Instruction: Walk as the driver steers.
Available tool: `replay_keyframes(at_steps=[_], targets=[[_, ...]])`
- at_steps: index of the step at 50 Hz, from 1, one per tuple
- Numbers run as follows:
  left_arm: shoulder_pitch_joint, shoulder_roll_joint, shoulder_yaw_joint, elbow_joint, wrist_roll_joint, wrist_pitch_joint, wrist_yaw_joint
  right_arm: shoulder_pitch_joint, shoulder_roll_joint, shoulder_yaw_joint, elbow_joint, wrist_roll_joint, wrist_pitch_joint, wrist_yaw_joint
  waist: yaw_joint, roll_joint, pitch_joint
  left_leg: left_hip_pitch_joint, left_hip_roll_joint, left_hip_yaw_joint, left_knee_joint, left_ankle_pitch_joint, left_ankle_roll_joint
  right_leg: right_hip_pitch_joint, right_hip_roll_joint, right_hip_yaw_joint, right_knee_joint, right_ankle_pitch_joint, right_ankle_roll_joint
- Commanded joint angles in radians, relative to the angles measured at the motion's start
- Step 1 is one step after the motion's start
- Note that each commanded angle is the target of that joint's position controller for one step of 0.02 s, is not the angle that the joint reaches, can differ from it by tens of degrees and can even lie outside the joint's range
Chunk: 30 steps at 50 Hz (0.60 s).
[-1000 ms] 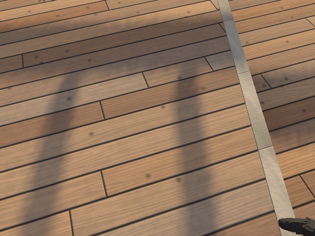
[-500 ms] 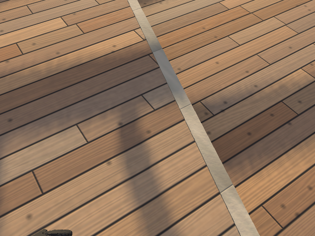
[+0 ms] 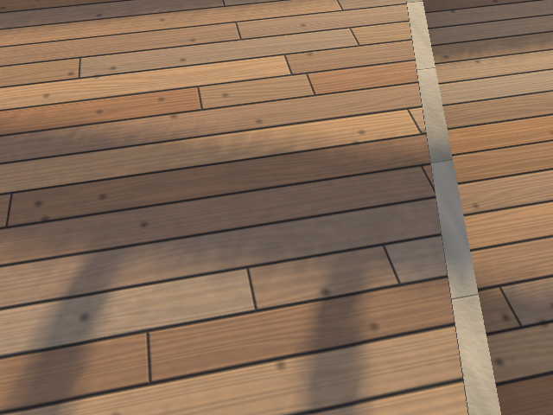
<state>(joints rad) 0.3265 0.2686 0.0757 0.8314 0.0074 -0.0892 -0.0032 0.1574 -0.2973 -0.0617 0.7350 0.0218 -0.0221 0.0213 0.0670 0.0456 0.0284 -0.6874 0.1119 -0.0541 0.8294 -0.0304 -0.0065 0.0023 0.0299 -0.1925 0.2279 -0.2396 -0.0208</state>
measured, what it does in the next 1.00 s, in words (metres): walks ahead: left foot, then right foot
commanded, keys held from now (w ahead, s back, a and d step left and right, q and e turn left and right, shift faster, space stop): w+q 0.14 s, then q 0.22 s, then e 0.64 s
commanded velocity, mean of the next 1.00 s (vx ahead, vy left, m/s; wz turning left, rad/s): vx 0.19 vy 0.00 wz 0.08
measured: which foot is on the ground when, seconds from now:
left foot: up 0.00-0.14, down 0.16-0.68, up 0.70-0.96, down 0.98-1.00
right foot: down 0.00-0.18, up 0.20-0.62, down 0.64-0.98, up 1.00-1.00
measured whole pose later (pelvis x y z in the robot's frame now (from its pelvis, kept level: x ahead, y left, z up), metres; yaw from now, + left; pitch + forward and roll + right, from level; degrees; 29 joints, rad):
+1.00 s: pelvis +0.28 +0.08 -0.01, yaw +1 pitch +2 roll +0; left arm 0.16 0.31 0.09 0.71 -0.02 0.06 0.04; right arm 0.16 -0.28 -0.07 0.75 0.00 0.01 -0.02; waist 0.02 -0.03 0.04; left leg -0.30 -0.04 -0.06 0.53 -0.26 -0.01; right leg -0.42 0.06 0.20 0.55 -0.20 0.02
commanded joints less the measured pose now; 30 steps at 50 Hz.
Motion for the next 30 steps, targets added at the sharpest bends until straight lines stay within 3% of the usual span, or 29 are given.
replay_keyframes(at_steps=[1,3,5,6,7,8,9,10,11,12,13,14,16,18,21,24,28,30], targets=[[-0.051,0.169,0.040,-0.060,-0.013,-0.006,0.010,-0.092,-0.019,0.006,-0.094,-0.001,-0.012,0.021,-0.003,-0.073,0.063,0.014,0.009,0.032,-0.113,0.052,0.022,-0.031,-0.300,0.063,-0.100,0.319,-0.144],[-0.028,0.183,0.047,-0.043,-0.025,0.008,0.011,-0.134,-0.030,0.004,-0.122,0.000,-0.010,0.030,0.003,-0.078,0.072,0.004,-0.003,0.057,-0.159,0.000,0.046,0.039,-0.318,0.042,-0.067,0.361,-0.128],[-0.030,0.207,0.054,-0.037,-0.032,0.023,0.013,-0.130,-0.053,-0.007,-0.141,-0.003,-0.006,0.037,-0.019,-0.099,0.047,0.060,-0.045,0.104,-0.184,-0.095,0.080,0.087,-0.325,0.012,0.024,0.578,-0.106],[-0.036,0.223,0.058,-0.039,-0.036,0.030,0.016,-0.093,-0.073,-0.019,-0.140,-0.004,-0.003,0.037,-0.047,-0.121,0.008,0.134,-0.083,0.137,-0.181,-0.148,0.101,0.099,-0.320,-0.004,0.110,0.747,-0.093],[-0.048,0.231,0.059,-0.042,-0.039,0.039,0.019,0.011,-0.106,-0.040,-0.120,-0.002,0.000,0.035,-0.110,-0.125,-0.054,0.274,-0.131,0.166,-0.197,-0.170,0.127,0.078,-0.304,-0.025,0.265,0.873,-0.077],[-0.063,0.214,0.051,-0.052,-0.041,0.043,0.022,0.178,-0.165,-0.075,-0.077,-0.003,0.003,0.022,-0.199,-0.096,-0.134,0.517,-0.176,0.160,-0.270,-0.096,0.164,-0.027,-0.255,-0.051,0.501,0.850,-0.035],[-0.030,0.142,0.024,-0.081,-0.001,0.035,0.023,0.279,-0.270,-0.103,-0.061,-0.004,0.013,-0.002,-0.204,0.098,-0.223,0.808,0.006,-0.125,-0.279,0.114,0.232,-0.310,-0.182,-0.050,0.845,0.324,0.029],[0.031,0.062,-0.008,-0.127,0.011,0.009,0.012,0.193,-0.330,-0.100,-0.114,-0.017,0.000,-0.001,-0.100,0.268,-0.376,1.045,0.246,-0.692,-0.422,0.116,0.454,-0.652,0.035,0.123,1.183,-0.404,0.090],[-0.063,0.166,0.012,-0.122,-0.020,-0.014,0.002,0.190,-0.239,-0.074,-0.137,-0.020,-0.011,0.012,-0.177,0.079,-0.406,1.020,0.239,-0.642,-0.466,0.190,0.415,-0.708,-0.021,0.290,1.220,-0.380,0.069],[-0.128,0.167,0.011,-0.149,-0.043,-0.021,0.002,0.155,-0.197,-0.062,-0.133,-0.021,-0.021,0.013,-0.158,0.046,-0.281,0.906,0.203,-0.481,-0.450,0.287,0.379,-0.735,-0.053,0.275,1.183,-0.310,0.050],[-0.129,0.153,0.009,-0.138,-0.027,-0.019,0.014,0.107,-0.169,-0.056,-0.129,-0.010,-0.026,0.012,-0.113,-0.048,-0.178,0.761,0.147,-0.364,-0.446,0.359,0.333,-0.716,-0.096,0.267,1.098,-0.242,0.051],[-0.126,0.166,0.016,-0.132,-0.005,-0.010,0.025,0.062,-0.139,-0.049,-0.136,-0.006,-0.024,0.004,-0.085,-0.041,-0.144,0.655,0.117,-0.296,-0.457,0.383,0.307,-0.668,-0.125,0.266,1.024,-0.199,0.055],[-0.103,0.160,0.019,-0.131,0.004,0.019,0.028,0.018,-0.141,-0.047,-0.154,-0.027,-0.018,-0.006,-0.042,-0.007,-0.126,0.507,0.081,-0.250,-0.492,0.476,0.300,-0.566,-0.120,0.263,0.973,-0.154,0.071],[-0.091,0.131,0.011,-0.128,0.008,0.035,0.033,0.021,-0.161,-0.053,-0.147,-0.029,-0.017,-0.017,-0.029,-0.004,-0.139,0.461,0.057,-0.204,-0.491,0.560,0.299,-0.547,-0.096,0.251,0.893,-0.107,0.095],[-0.104,0.098,-0.005,-0.114,0.005,0.046,0.031,0.017,-0.130,-0.038,-0.126,-0.021,-0.006,-0.036,-0.040,0.017,-0.172,0.483,0.037,-0.125,-0.480,0.542,0.264,-0.538,-0.100,0.239,0.731,0.029,0.115],[-0.164,0.077,-0.018,-0.115,-0.006,0.044,0.016,0.019,-0.085,-0.014,-0.091,-0.035,-0.001,-0.041,-0.071,0.037,-0.173,0.479,0.026,-0.076,-0.495,0.443,0.224,-0.448,-0.117,0.242,0.551,0.188,0.104],[-0.213,0.114,-0.008,-0.127,-0.010,0.044,0.005,0.021,-0.094,-0.006,-0.037,-0.055,-0.011,-0.026,-0.095,0.048,-0.104,0.504,0.073,-0.095,-0.488,0.340,0.223,-0.407,-0.103,0.240,0.431,0.137,0.062],[-0.215,0.138,0.003,-0.143,-0.008,0.045,0.001,0.015,-0.125,-0.016,-0.019,-0.037,-0.002,-0.029,-0.086,0.053,-0.075,0.548,0.086,-0.109,-0.427,0.320,0.214,-0.423,-0.077,0.212,0.367,0.071,0.030]])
